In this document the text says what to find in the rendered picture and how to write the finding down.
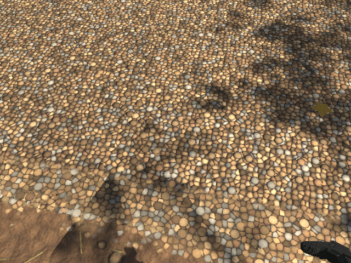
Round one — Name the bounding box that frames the right robot hand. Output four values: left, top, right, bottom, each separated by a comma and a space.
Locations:
301, 241, 351, 263

